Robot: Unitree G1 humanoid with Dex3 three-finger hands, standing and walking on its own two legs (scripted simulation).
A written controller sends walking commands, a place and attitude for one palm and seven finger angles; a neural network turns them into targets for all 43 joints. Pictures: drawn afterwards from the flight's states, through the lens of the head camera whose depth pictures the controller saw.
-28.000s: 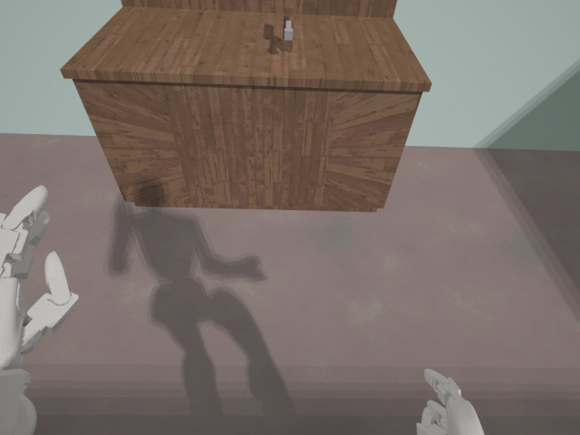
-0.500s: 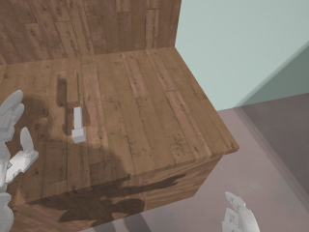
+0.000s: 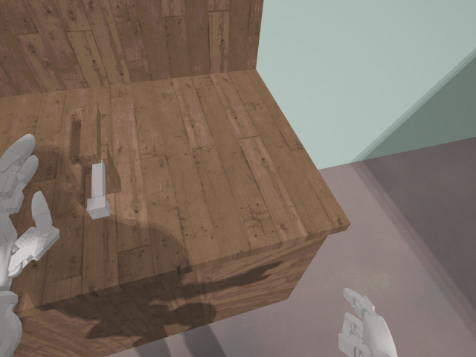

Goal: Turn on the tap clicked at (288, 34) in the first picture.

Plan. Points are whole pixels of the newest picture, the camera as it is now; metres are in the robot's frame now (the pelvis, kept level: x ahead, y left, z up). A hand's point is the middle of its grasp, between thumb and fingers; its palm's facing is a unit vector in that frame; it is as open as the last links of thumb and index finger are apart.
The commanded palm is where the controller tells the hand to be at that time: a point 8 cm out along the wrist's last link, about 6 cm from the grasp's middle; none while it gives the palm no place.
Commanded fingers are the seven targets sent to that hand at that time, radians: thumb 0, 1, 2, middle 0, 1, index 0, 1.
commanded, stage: shuffle to correct the standing spot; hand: left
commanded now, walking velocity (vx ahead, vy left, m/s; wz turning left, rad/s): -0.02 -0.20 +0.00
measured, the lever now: (98, 207) +0.33 +0.27 +0.04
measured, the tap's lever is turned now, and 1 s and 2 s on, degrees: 0 0 0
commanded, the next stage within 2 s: none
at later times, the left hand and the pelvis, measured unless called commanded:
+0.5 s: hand (105, 233) +0.23 +0.19 +0.15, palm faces +0.31 -0.86 -0.40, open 7.4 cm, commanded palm +0.17 +0.23 +0.17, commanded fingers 0.00 0.90 0.90 -0.20 -0.30 -0.20 -0.30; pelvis +0.01 -0.05 -0.01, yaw +0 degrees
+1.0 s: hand (101, 238) +0.22 +0.19 +0.16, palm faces +0.33 -0.85 -0.41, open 7.4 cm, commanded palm +0.16 +0.23 +0.17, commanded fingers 0.00 0.90 0.90 -0.20 -0.30 -0.20 -0.30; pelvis +0.01 -0.05 -0.01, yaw +0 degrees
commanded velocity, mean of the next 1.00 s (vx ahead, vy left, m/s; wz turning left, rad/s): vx -0.04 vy -0.19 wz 0.00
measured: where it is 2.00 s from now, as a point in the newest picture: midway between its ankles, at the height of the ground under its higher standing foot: outside the picture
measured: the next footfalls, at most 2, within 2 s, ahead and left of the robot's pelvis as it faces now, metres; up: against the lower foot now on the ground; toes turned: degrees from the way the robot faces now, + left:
none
